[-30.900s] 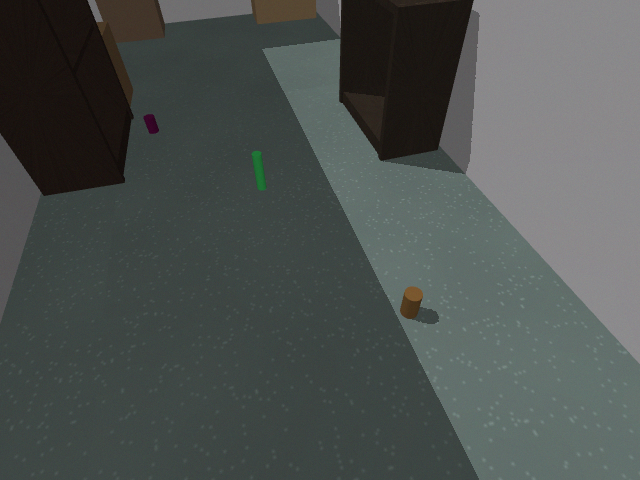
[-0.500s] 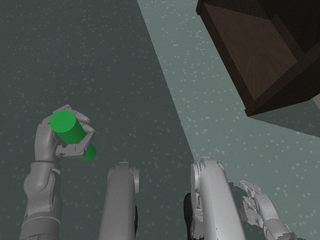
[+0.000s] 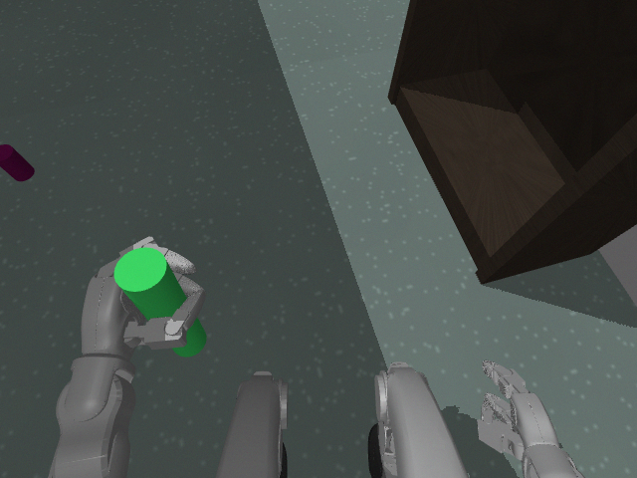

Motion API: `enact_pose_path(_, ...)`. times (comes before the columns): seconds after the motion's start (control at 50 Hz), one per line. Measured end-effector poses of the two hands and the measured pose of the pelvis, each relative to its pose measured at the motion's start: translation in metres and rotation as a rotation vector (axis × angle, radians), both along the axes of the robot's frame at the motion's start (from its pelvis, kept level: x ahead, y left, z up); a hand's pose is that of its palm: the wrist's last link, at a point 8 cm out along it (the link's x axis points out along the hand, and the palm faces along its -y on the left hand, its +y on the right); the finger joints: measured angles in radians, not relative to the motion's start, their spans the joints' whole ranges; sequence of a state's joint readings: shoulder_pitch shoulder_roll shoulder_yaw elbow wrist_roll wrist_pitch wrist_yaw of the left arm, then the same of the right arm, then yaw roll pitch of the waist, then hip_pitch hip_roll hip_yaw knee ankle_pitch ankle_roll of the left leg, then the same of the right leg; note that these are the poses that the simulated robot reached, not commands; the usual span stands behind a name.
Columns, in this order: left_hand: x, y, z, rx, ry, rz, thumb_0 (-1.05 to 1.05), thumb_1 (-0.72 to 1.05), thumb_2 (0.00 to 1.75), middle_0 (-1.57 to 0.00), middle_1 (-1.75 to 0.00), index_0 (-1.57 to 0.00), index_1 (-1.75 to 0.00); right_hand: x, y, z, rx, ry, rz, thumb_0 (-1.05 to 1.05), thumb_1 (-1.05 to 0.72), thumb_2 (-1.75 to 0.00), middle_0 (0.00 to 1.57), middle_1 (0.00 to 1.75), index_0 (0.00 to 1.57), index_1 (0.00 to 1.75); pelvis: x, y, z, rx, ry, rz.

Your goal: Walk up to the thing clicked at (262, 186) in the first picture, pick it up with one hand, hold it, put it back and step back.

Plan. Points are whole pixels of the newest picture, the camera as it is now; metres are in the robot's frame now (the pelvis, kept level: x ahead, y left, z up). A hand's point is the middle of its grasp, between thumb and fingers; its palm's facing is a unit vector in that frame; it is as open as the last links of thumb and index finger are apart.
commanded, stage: lift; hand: left
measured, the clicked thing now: (169, 311) +0.33 +0.19 +0.00
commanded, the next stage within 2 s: hold in 0.58 s
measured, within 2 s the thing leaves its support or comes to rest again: neither
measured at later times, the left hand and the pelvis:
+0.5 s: hand (129, 245) +0.34 +0.18 +0.15, palm faces +0.01 -1.00 -0.02, open 6.3 cm; pelvis +0.02 +0.00 +0.11, yaw +0 degrees
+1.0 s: hand (117, 195) +0.35 +0.17 +0.19, palm faces -0.02 -1.00 -0.06, open 6.3 cm; pelvis +0.04 +0.00 +0.16, yaw +0 degrees
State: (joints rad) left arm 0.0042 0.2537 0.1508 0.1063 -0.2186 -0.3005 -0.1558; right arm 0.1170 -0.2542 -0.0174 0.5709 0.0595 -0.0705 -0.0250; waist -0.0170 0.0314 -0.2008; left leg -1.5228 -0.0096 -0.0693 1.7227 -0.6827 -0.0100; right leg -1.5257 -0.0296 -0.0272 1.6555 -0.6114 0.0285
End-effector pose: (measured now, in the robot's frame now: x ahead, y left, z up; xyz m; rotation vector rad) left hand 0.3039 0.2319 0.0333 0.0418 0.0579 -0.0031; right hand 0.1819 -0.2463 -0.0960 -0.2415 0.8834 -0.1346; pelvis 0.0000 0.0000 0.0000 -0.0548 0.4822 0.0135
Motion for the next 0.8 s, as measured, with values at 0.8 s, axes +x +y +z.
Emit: enact_pose_path(0.8,0.019,-0.005,0.151,-0.015,-0.011,0.000,0.02,0.09,1.07,-0.96,-1.08,-0.93,-1.06,-0.009,0.009,0.148,0.006,-0.029,-0.024,0.01,-0.88,-0.88,0.21,0.30,0.20,0.30,0.036,0.001,0.140,0.018,-0.253,0.002)
